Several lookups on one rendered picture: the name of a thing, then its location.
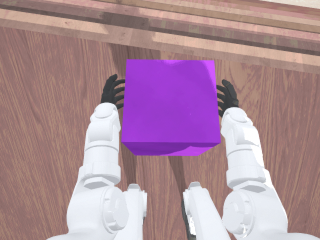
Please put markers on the left robot hand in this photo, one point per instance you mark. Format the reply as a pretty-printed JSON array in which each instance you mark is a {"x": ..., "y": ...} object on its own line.
[{"x": 108, "y": 95}]

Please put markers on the carton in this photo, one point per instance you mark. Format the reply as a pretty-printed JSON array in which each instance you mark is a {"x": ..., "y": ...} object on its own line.
[{"x": 170, "y": 107}]

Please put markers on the right robot foot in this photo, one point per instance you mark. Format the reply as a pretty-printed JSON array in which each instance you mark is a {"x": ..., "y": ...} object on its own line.
[{"x": 185, "y": 218}]

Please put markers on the robot right shin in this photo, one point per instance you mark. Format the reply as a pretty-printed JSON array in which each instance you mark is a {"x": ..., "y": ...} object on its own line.
[{"x": 190, "y": 219}]

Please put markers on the right robot forearm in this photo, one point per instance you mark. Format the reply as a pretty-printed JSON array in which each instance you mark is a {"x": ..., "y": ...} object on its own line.
[{"x": 246, "y": 168}]

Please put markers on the left robot upper arm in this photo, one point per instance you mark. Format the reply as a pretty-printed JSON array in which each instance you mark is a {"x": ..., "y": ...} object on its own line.
[{"x": 96, "y": 214}]

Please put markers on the right robot hand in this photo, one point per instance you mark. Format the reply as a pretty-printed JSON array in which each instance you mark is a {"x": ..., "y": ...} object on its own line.
[{"x": 229, "y": 98}]

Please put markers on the left robot forearm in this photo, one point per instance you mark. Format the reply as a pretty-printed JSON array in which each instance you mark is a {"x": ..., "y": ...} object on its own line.
[{"x": 100, "y": 164}]

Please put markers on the right robot upper arm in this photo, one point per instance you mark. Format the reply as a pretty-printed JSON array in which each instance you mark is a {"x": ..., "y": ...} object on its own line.
[{"x": 250, "y": 215}]

